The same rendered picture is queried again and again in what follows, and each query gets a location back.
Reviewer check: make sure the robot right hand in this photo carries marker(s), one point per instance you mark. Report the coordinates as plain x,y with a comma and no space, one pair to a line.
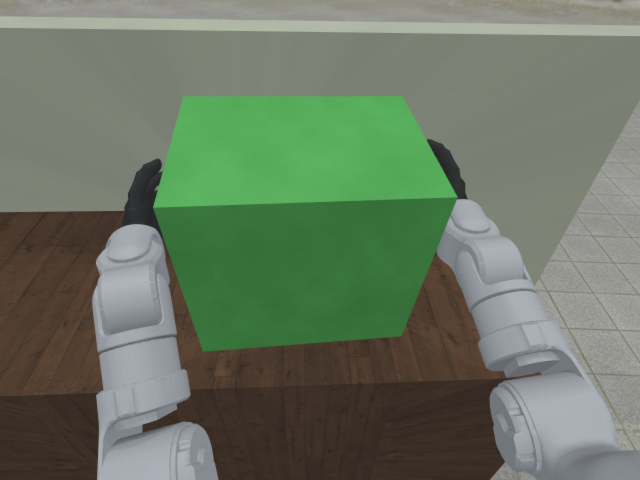
449,167

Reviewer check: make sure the left robot upper arm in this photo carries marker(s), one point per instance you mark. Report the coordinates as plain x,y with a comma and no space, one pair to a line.
180,451

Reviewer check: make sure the robot left hand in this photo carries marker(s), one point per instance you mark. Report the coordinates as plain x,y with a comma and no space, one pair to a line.
141,196

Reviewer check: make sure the right robot upper arm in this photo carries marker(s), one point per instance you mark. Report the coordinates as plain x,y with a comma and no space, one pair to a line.
554,427

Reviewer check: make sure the right robot forearm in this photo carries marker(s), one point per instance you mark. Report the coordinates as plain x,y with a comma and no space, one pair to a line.
516,335

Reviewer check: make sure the carton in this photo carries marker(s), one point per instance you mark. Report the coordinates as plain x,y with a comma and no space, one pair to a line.
300,219

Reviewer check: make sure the pedestal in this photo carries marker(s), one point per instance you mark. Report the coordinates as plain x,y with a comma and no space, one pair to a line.
413,407

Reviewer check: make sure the left robot forearm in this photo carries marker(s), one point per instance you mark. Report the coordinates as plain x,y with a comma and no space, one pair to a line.
135,328

